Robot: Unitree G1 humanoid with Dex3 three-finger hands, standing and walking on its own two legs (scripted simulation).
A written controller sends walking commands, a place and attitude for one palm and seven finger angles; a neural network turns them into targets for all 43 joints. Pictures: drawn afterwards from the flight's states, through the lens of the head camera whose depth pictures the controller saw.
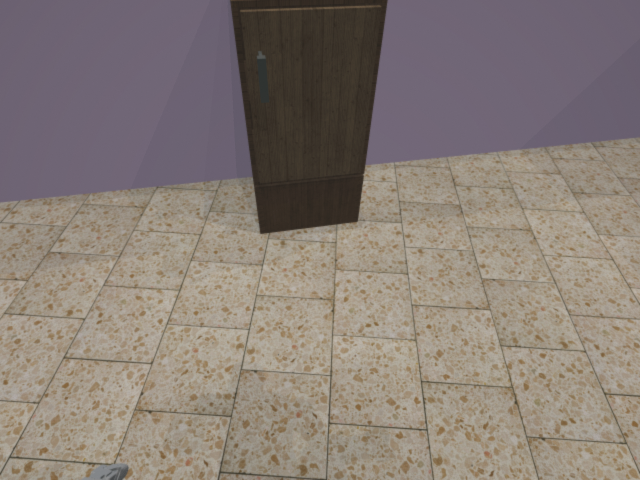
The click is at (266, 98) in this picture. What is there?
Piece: cupboard door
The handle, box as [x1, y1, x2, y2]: [257, 51, 268, 102]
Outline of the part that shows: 258,51 257,64 261,102 268,101 265,57 261,54 260,51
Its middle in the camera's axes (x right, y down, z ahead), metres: -0.18 -0.49 +1.16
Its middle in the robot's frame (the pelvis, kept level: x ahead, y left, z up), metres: +1.19 +0.24 -0.04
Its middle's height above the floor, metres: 0.73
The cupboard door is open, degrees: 0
